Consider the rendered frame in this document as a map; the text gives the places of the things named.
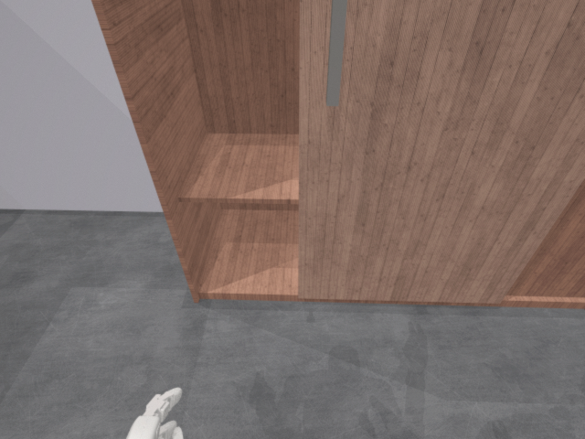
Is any left robot hand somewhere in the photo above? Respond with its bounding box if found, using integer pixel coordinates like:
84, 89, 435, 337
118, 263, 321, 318
126, 388, 183, 439

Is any handle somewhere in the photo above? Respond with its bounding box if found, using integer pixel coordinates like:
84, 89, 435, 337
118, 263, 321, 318
326, 0, 347, 106

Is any wardrobe door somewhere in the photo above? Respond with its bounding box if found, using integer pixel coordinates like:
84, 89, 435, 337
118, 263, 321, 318
298, 0, 585, 304
506, 179, 585, 297

